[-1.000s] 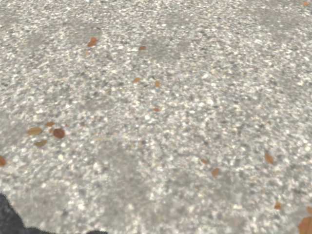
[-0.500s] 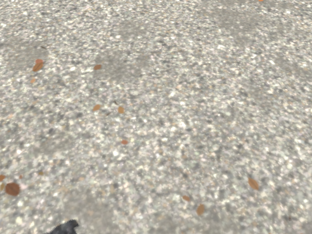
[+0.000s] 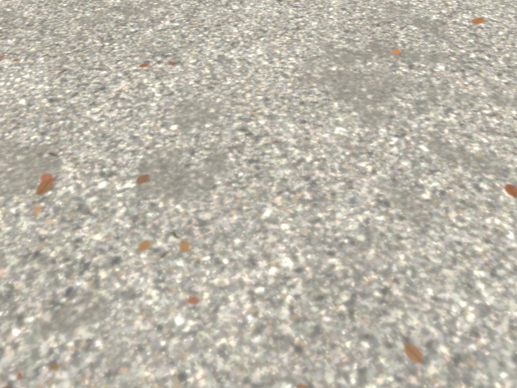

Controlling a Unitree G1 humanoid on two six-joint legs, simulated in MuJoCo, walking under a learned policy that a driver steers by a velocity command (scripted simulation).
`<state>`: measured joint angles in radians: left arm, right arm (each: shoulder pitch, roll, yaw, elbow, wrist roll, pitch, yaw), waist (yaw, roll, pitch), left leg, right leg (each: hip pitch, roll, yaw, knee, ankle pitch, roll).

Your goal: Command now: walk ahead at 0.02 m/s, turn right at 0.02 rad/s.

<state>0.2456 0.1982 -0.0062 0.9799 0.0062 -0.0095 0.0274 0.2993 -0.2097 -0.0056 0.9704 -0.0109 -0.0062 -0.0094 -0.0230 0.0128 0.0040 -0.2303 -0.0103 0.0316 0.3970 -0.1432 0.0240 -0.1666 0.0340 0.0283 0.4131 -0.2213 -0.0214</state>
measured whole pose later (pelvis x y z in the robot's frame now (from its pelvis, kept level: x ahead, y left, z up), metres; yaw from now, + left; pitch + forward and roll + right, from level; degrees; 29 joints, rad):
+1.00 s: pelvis +0.14 +0.04 +0.00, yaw +0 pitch +0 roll -1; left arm 0.23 0.21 0.05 1.04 0.04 -0.06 -0.03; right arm 0.48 -0.15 -0.03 1.10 -0.02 -0.09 -0.01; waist -0.02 -0.02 0.00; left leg -0.02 -0.06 0.05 0.28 -0.27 0.08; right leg -0.51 -0.04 -0.04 1.02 -0.24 -0.07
